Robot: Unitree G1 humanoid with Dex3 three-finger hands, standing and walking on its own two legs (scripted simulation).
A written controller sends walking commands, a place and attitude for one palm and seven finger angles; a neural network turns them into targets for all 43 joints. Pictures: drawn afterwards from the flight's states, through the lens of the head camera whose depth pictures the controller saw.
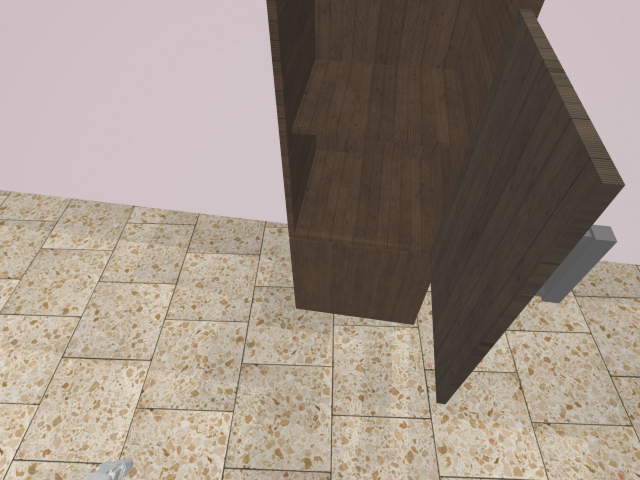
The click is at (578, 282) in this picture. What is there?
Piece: cupboard door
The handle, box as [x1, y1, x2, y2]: [535, 225, 616, 302]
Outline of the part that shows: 610,226 592,225 535,295 540,295 543,301 559,302 616,242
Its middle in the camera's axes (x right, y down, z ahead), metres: +0.29 +0.03 +0.47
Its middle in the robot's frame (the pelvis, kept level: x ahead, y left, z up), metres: +0.36 -0.27 +0.09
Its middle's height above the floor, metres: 0.86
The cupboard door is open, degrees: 91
